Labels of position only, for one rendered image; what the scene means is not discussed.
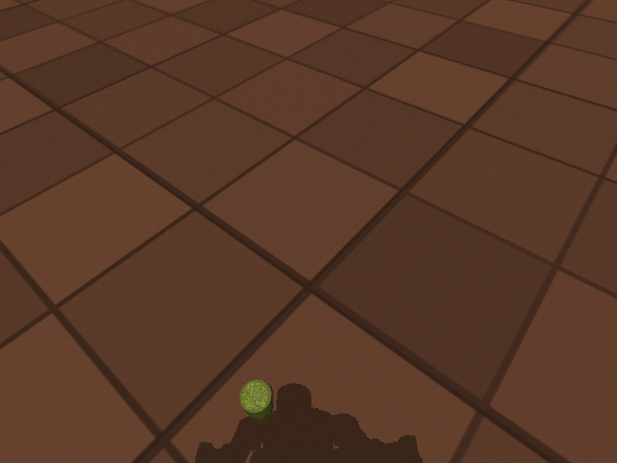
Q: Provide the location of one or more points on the cup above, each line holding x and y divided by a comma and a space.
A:
256, 400

